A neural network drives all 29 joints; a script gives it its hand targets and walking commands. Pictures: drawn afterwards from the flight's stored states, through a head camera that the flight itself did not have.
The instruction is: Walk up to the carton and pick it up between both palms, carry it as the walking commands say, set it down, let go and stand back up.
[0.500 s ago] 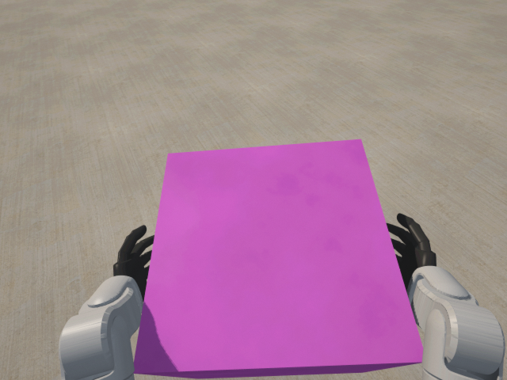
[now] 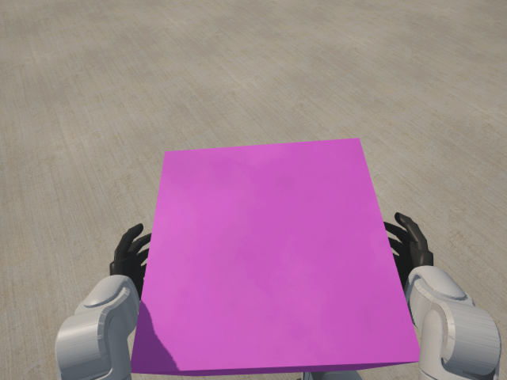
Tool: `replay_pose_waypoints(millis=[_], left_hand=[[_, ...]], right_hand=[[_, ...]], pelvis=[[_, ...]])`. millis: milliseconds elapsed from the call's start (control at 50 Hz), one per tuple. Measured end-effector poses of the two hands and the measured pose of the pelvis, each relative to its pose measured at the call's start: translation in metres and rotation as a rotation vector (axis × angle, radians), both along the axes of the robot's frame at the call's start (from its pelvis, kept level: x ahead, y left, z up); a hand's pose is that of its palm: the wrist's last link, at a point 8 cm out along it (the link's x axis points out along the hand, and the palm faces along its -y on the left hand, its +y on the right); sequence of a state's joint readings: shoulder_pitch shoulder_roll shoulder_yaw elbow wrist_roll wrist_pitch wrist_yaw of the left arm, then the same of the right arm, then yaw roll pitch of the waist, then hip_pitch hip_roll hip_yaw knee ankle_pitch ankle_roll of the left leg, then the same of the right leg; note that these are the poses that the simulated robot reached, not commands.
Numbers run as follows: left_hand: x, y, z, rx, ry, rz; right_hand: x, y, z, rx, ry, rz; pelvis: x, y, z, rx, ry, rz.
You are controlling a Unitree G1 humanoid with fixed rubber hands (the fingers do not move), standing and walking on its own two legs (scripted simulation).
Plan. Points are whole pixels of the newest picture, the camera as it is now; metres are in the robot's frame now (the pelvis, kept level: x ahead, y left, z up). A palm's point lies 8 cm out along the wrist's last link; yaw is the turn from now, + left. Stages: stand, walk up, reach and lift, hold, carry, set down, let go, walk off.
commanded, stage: carry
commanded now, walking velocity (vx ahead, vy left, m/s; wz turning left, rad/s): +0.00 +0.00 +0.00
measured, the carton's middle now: (269, 268) +0.28 +0.00 -0.01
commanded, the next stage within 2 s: none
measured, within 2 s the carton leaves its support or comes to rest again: neither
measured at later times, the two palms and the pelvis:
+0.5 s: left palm (145, 159) +0.46 +0.22 +0.08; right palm (354, 139) +0.49 -0.17 +0.09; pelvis +0.24 +0.01 -0.01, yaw +4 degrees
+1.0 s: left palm (137, 170) +0.44 +0.23 +0.07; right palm (351, 148) +0.47 -0.16 +0.09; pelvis +0.22 +0.02 -0.02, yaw +3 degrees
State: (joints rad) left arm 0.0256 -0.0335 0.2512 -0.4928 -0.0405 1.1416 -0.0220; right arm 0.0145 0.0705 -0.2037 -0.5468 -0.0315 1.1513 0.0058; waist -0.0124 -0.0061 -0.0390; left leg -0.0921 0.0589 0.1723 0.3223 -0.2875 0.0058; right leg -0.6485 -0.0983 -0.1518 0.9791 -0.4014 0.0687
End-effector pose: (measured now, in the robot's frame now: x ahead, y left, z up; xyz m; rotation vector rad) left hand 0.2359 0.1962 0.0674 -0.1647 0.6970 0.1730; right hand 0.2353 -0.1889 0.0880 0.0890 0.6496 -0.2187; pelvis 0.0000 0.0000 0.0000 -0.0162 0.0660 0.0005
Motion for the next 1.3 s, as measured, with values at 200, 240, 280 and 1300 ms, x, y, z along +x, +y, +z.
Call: replay_pose_waypoints(millis=[200, 240, 280, 1300], left_hand=[[0.131, -0.008, 0.002, 0.052, -0.084, 0.084], [0.146, -0.007, 0.004, 0.07, -0.047, 0.09], [0.157, -0.006, 0.004, 0.073, -0.006, 0.095], [0.12, -0.011, -0.01, 0.048, -0.012, 0.075]], right_hand=[[0.163, -0.007, -0.017, 0.048, -0.089, 0.09], [0.181, -0.006, -0.02, 0.063, -0.05, 0.097], [0.194, -0.004, -0.024, 0.068, -0.009, 0.1], [0.146, -0.011, -0.033, 0.054, -0.013, 0.072]], pelvis=[[0.153, -0.019, -0.03, 0.041, -0.058, 0.057], [0.164, -0.019, -0.023, 0.043, -0.053, 0.063], [0.175, -0.019, -0.016, 0.048, -0.053, 0.068], [0.131, -0.02, -0.031, 0.025, -0.005, 0.042]])
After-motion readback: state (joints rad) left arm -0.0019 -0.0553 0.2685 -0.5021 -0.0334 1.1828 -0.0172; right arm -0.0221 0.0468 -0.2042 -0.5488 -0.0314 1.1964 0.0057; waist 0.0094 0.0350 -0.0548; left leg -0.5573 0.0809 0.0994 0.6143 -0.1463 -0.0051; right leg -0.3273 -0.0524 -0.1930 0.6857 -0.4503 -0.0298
